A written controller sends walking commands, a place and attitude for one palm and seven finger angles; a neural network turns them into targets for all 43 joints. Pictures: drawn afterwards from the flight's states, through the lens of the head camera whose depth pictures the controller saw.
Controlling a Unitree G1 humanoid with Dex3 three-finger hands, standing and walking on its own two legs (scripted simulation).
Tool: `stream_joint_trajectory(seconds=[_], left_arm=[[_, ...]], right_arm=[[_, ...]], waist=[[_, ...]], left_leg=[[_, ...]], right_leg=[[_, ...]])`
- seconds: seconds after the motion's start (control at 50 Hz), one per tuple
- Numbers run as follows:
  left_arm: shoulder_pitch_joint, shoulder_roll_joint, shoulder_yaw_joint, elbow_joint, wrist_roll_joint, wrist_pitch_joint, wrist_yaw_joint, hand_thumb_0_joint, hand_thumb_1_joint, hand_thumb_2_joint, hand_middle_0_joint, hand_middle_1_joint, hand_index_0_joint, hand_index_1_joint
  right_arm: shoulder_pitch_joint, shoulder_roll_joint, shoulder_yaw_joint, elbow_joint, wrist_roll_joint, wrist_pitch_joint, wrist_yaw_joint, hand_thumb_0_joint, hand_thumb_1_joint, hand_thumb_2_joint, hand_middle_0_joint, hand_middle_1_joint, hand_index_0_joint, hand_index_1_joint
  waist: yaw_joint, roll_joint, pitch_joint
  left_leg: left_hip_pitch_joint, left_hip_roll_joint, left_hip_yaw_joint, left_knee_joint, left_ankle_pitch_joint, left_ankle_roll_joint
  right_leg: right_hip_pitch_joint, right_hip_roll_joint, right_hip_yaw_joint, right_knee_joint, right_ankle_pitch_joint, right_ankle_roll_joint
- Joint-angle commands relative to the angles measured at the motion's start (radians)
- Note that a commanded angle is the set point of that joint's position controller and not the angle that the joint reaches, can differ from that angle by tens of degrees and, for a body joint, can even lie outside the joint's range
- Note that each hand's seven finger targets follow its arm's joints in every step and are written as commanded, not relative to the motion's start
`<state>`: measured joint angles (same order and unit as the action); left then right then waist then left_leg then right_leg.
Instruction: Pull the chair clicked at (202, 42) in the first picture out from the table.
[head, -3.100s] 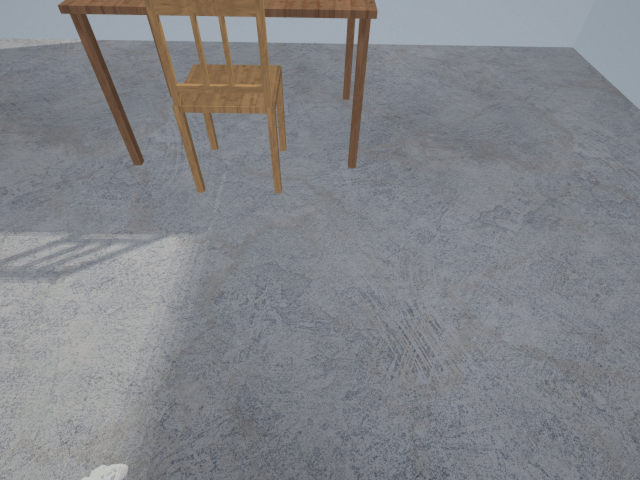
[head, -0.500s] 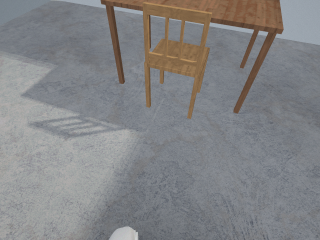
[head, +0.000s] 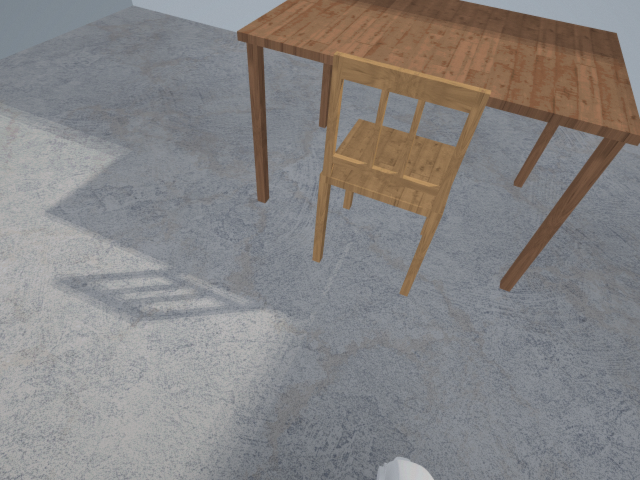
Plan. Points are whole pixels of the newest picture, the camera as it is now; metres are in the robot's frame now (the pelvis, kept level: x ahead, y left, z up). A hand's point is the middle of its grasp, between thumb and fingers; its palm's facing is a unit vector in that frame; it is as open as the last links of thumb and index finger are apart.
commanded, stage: walk to a spot facing it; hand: left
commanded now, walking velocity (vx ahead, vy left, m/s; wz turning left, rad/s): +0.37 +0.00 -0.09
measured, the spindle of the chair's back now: (377, 130) +1.00 -0.10 -0.12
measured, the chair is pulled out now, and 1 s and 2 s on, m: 0.00 0.00 0.00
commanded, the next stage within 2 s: turn to face it in 0.18 s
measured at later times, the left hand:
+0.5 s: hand (242, 398) +0.27 +0.14 -0.18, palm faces -0.03 -0.97 -0.22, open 7.1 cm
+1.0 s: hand (253, 342) +0.37 +0.14 -0.18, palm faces -0.24 -0.94 -0.25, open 7.4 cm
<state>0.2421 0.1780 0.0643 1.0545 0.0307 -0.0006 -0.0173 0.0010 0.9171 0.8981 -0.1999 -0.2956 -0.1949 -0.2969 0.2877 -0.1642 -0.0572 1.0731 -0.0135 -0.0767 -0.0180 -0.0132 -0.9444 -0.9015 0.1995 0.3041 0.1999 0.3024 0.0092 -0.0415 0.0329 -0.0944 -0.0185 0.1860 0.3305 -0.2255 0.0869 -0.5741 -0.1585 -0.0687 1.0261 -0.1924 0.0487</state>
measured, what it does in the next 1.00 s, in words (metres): walks ahead, turning right: right foot, then left foot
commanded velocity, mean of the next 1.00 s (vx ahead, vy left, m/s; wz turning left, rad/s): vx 0.08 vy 0.00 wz -0.26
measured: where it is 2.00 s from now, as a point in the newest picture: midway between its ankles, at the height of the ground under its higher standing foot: (352, 412)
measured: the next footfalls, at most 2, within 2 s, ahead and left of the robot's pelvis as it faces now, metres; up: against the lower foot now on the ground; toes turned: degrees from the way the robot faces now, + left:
right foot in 0.28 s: +0.27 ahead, -0.17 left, +0.00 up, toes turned -10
left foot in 0.62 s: +0.34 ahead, +0.08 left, +0.00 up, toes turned +0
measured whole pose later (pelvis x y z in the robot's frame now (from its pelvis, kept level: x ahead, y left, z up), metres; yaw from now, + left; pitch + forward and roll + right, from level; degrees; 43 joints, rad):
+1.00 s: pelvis +0.25 -0.04 -0.02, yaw -17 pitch -1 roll +1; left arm 0.20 0.19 0.07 0.97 0.02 0.03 0.00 0.00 0.91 0.90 -0.20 -0.30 -0.20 -0.30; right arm 0.19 -0.18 -0.06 1.00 -0.02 0.01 -0.02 0.00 -0.91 -0.90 0.20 0.30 0.20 0.30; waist -0.01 0.02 0.07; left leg -0.28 0.14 0.25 0.60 -0.29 -0.02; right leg -0.26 -0.04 -0.09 0.57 -0.29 0.00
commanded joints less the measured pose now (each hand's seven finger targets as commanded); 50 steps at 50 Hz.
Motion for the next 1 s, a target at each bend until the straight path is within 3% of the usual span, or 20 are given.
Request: stream_joint_trajectory(seconds=[0.0, 0.16, 0.22, 0.24, 0.26, 0.28, 0.34, 0.4, 0.54, 0.56, 0.58, 0.6, 0.62, 0.66, 0.7, 0.84, 0.92, 0.94, 0.96, 0.98], left_arm=[[-0.071, 0.039, 0.002, -0.075, 0.0, -0.014, -0.006, 0.0, 0.9, 0.9, -0.2, -0.3, -0.2, -0.3], [-0.216, 0.033, -0.007, -0.123, -0.006, -0.033, -0.007, 0.0, 0.9, 0.9, -0.2, -0.3, -0.2, -0.3], [0.103, 0.101, 0.013, -0.027, 0.0, -0.057, 0.003, 0.0, 0.9, 0.9, -0.2, -0.3, -0.2, -0.3], [0.251, 0.196, 0.035, 0.012, 0.005, -0.071, 0.016, 0.0, 0.9, 0.9, -0.2, -0.3, -0.2, -0.3], [0.314, 0.279, 0.045, 0.03, -0.011, -0.069, 0.022, 0.0, 0.9, 0.9, -0.2, -0.3, -0.2, -0.3], [0.258, 0.262, 0.046, 0.011, -0.023, -0.062, 0.028, 0.0, 0.9, 0.9, -0.2, -0.3, -0.2, -0.3], [0.047, 0.125, 0.006, -0.033, -0.018, -0.059, 0.041, 0.0, 0.9, 0.9, -0.2, -0.3, -0.2, -0.3], [-0.035, 0.11, 0.003, -0.054, -0.007, -0.053, 0.044, 0.0, 0.9, 0.9, -0.2, -0.3, -0.2, -0.3], [-0.047, 0.16, 0.039, -0.085, -0.013, -0.006, 0.029, 0.0, 0.9, 0.9, -0.2, -0.3, -0.2, -0.3], [-0.051, 0.147, 0.038, -0.09, -0.015, 0.002, 0.028, 0.0, 0.9, 0.9, -0.2, -0.3, -0.2, -0.3], [-0.031, 0.099, 0.028, -0.102, -0.018, 0.011, 0.024, 0.0, 0.9, 0.9, -0.2, -0.3, -0.2, -0.3], [-0.013, 0.05, 0.021, -0.12, -0.026, 0.018, 0.017, 0.0, 0.9, 0.9, -0.2, -0.3, -0.2, -0.3], [-0.02, 0.076, 0.026, -0.129, -0.018, 0.025, 0.018, 0.0, 0.9, 0.9, -0.2, -0.3, -0.2, -0.3], [-0.014, 0.094, 0.037, -0.107, -0.009, 0.03, 0.01, 0.0, 0.9, 0.9, -0.2, -0.3, -0.2, -0.3], [0.036, 0.075, 0.032, -0.088, -0.01, 0.034, 0.005, 0.0, 0.9, 0.9, -0.2, -0.3, -0.2, -0.3], [-0.02, 0.05, 0.014, -0.131, -0.012, 0.036, 0.014, 0.0, 0.9, 0.9, -0.2, -0.3, -0.2, -0.3], [0.05, 0.073, 0.017, -0.119, -0.009, 0.021, 0.018, 0.0, 0.9, 0.9, -0.2, -0.3, -0.2, -0.3], [0.077, 0.12, 0.024, -0.114, -0.004, 0.012, 0.024, 0.0, 0.9, 0.9, -0.2, -0.3, -0.2, -0.3], [0.08, 0.209, 0.036, -0.108, 0.004, 0.002, 0.035, 0.0, 0.9, 0.9, -0.2, -0.3, -0.2, -0.3], [0.123, 0.224, 0.031, -0.103, -0.009, 0.002, 0.037, 0.0, 0.9, 0.9, -0.2, -0.3, -0.2, -0.3]], right_arm=[[0.125, -0.103, -0.012, 0.008, 0.0, -0.018, -0.005, 0.0, -0.9, -0.9, 0.2, 0.3, 0.2, 0.3], [0.224, -0.111, -0.006, 0.066, -0.016, -0.005, -0.01, 0.0, -0.9, -0.9, 0.2, 0.3, 0.2, 0.3], [0.173, -0.127, -0.006, 0.065, -0.002, -0.004, -0.008, 0.0, -0.9, -0.9, 0.2, 0.3, 0.2, 0.3], [0.193, -0.087, -0.002, 0.049, 0.011, -0.007, 0.001, 0.0, -0.9, -0.9, 0.2, 0.3, 0.2, 0.3], [0.224, -0.048, 0.006, 0.025, 0.015, -0.008, -0.003, 0.0, -0.9, -0.9, 0.2, 0.3, 0.2, 0.3], [0.165, -0.065, 0.002, 0.013, 0.019, 0.004, -0.011, 0.0, -0.9, -0.9, 0.2, 0.3, 0.2, 0.3], [0.088, -0.021, 0.008, 0.005, -0.002, 0.03, -0.004, 0.0, -0.9, -0.9, 0.2, 0.3, 0.2, 0.3], [0.172, 0.015, 0.014, 0.025, -0.006, 0.06, -0.002, 0.0, -0.9, -0.9, 0.2, 0.3, 0.2, 0.3], [0.071, -0.044, 0.007, -0.045, -0.001, 0.056, -0.01, 0.0, -0.9, -0.9, 0.2, 0.3, 0.2, 0.3], [0.085, -0.069, 0.005, -0.044, -0.001, 0.049, -0.013, 0.0, -0.9, -0.9, 0.2, 0.3, 0.2, 0.3], [0.107, -0.125, -0.006, -0.047, -0.005, 0.042, -0.017, 0.0, -0.9, -0.9, 0.2, 0.3, 0.2, 0.3], [0.104, -0.219, -0.017, -0.066, -0.017, 0.043, -0.018, 0.0, -0.9, -0.9, 0.2, 0.3, 0.2, 0.3], [0.062, -0.232, -0.021, -0.083, -0.02, 0.051, -0.02, 0.0, -0.9, -0.9, 0.2, 0.3, 0.2, 0.3], [-0.05, -0.187, -0.008, -0.121, -0.019, 0.052, -0.023, 0.0, -0.9, -0.9, 0.2, 0.3, 0.2, 0.3], [-0.112, -0.165, 0.0, -0.141, -0.015, 0.048, -0.024, 0.0, -0.9, -0.9, 0.2, 0.3, 0.2, 0.3], [-0.033, -0.181, -0.028, -0.109, -0.016, 0.065, -0.016, 0.0, -0.9, -0.9, 0.2, 0.3, 0.2, 0.3], [-0.057, -0.188, -0.038, -0.108, -0.005, 0.077, -0.008, 0.0, -0.9, -0.9, 0.2, 0.3, 0.2, 0.3], [-0.056, -0.159, -0.035, -0.112, 0.001, 0.078, -0.004, 0.0, -0.9, -0.9, 0.2, 0.3, 0.2, 0.3], [-0.055, -0.091, -0.019, -0.137, 0.006, 0.077, 0.001, 0.0, -0.9, -0.9, 0.2, 0.3, 0.2, 0.3], [-0.12, -0.072, -0.004, -0.156, 0.004, 0.091, -0.001, 0.0, -0.9, -0.9, 0.2, 0.3, 0.2, 0.3]], waist=[[-0.025, 0.123, 0.079], [-0.058, 0.145, 0.105], [0.095, 0.094, -0.064], [0.138, -0.08, -0.198], [0.108, -0.2, -0.266], [0.109, -0.101, -0.226], [0.01, -0.018, -0.007], [-0.063, -0.086, -0.031], [-0.054, -0.118, -0.057], [-0.065, -0.08, -0.059], [-0.069, 0.097, -0.062], [-0.066, 0.357, -0.036], [-0.064, 0.359, -0.017], [-0.02, 0.216, 0.026], [0.011, 0.192, 0.003], [-0.044, 0.206, -0.064], [0.0, 0.185, -0.081], [0.012, 0.074, -0.092], [0.009, -0.179, -0.088], [0.051, -0.171, -0.082]], left_leg=[[0.074, 0.295, -0.185, -0.193, 0.191, 0.081], [0.146, 0.3, -0.127, -0.062, 0.505, 0.055], [0.018, 0.239, -0.071, 0.315, 0.646, -0.006], [-0.222, 0.152, -0.029, 0.6, 0.325, -0.047], [-0.43, 0.022, -0.059, 0.904, -0.351, -0.085], [-0.443, 0.062, -0.163, 1.005, -0.358, -0.076], [-0.412, 0.162, -0.176, 0.897, -0.208, -0.102], [-0.268, 0.149, -0.114, 0.656, -0.181, -0.134], [-0.099, 0.079, -0.06, 0.281, -0.012, -0.154], [-0.01, 0.093, -0.07, 0.175, 0.032, -0.155], [0.042, 0.202, -0.19, 0.067, 0.046, -0.122], [-0.001, 0.42, -0.424, -0.062, 0.037, -0.022], [-0.084, 0.499, -0.501, -0.123, -0.017, 0.047], [-0.158, 0.424, -0.373, -0.106, 0.025, 0.048], [-0.138, 0.362, -0.22, -0.073, 0.16, 0.031], [0.007, 0.37, -0.142, 0.01, 0.371, 0.06], [-0.064, 0.331, -0.078, 0.138, 0.306, -0.009], [-0.136, 0.284, -0.036, 0.242, 0.188, -0.063], [-0.356, 0.169, 0.04, 0.382, -0.125, -0.123], [-0.366, 0.127, -0.052, 0.513, -0.362, -0.134]], right_leg=[[-0.111, -0.012, 0.008, -0.137, 0.053, -0.001], [0.034, 0.083, -0.066, -0.397, -0.017, -0.07], [0.498, 0.124, -0.08, -0.526, 0.089, -0.106], [0.783, -0.1, 0.157, -0.535, 0.228, -0.17], [0.895, -0.336, 0.482, -0.62, 0.509, -0.286], [0.773, -0.345, 0.478, -0.661, 0.508, -0.332], [0.387, -0.204, 0.231, -0.719, 0.427, -0.264], [0.233, -0.11, 0.098, -0.728, 0.413, -0.225], [0.201, -0.036, 0.185, -0.646, 0.13, -0.179], [0.158, -0.009, 0.182, -0.599, 0.06, -0.15], [0.098, 0.073, 0.131, -0.477, -0.1, -0.104], [0.032, 0.174, 0.016, -0.276, -0.325, -0.041], [0.035, 0.154, 0.04, -0.087, -0.416, -0.032], [0.046, 0.111, 0.072, 0.07, -0.311, -0.033], [0.073, 0.099, 0.051, 0.069, -0.245, -0.019], [0.169, 0.112, -0.016, -0.243, -0.276, -0.011], [0.358, 0.128, -0.041, -0.548, -0.025, -0.027], [0.448, 0.059, 0.054, -0.65, 0.117, -0.051], [0.564, -0.151, 0.294, -0.687, 0.382, -0.13], [0.489, -0.236, 0.333, -0.722, 0.45, -0.22]])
